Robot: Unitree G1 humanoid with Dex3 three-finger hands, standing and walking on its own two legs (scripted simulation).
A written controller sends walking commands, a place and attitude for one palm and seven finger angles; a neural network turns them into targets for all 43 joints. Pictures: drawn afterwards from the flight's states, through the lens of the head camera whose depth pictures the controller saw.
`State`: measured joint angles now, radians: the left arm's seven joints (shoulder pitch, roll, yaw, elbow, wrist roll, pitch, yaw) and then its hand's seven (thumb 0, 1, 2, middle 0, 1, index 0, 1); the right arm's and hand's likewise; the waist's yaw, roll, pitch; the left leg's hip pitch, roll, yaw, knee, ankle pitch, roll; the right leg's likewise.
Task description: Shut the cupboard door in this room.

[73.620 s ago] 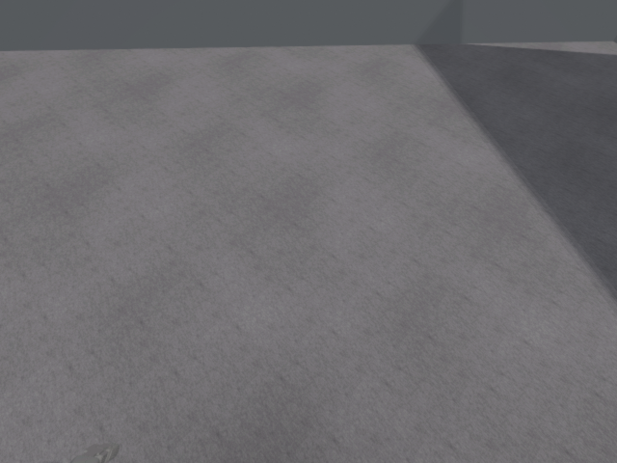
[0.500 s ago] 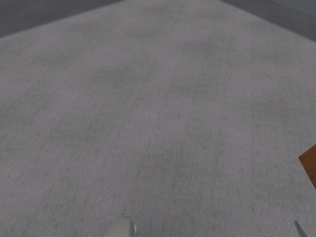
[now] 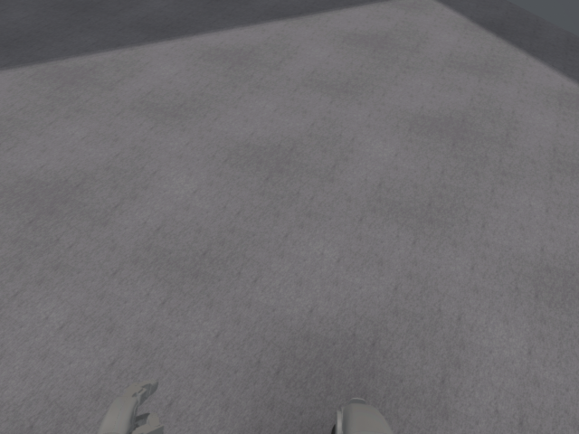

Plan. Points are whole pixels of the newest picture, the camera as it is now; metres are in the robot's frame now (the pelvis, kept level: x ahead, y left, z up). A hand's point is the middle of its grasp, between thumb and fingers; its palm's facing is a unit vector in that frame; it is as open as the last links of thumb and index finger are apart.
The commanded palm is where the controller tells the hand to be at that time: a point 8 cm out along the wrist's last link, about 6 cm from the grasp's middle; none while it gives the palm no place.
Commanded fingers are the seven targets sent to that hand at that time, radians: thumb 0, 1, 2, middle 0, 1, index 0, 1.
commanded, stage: turn to face it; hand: left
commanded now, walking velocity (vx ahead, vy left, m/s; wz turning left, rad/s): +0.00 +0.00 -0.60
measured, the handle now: out of the picture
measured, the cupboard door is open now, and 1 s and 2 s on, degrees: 56 56 56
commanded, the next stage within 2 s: none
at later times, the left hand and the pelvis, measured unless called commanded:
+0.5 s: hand (184, 419) +0.17 +0.17 -0.18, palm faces -0.09 -0.97 -0.22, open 7.3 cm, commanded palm none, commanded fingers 0.00 0.90 0.90 -0.20 -0.30 -0.20 -0.30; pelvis +0.12 -0.02 -0.01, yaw -11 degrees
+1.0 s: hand (244, 313) +0.34 +0.09 -0.16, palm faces -0.48 -0.83 -0.28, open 7.4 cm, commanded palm none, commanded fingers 0.00 0.90 0.90 -0.20 -0.30 -0.20 -0.30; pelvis +0.13 -0.03 -0.01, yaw -30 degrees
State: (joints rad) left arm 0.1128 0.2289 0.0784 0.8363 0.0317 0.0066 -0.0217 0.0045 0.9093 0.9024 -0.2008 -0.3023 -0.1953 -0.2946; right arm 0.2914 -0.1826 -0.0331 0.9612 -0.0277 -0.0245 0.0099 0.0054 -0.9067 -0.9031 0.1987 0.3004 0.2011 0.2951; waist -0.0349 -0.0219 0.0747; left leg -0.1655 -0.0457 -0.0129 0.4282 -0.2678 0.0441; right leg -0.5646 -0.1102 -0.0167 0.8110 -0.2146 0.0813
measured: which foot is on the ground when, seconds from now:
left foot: down 0.00-0.12, up 0.14-0.50, down 0.52-0.90, up 0.92-1.00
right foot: up 0.00-0.08, down 0.10-0.52, up 0.54-0.88, down 0.90-1.00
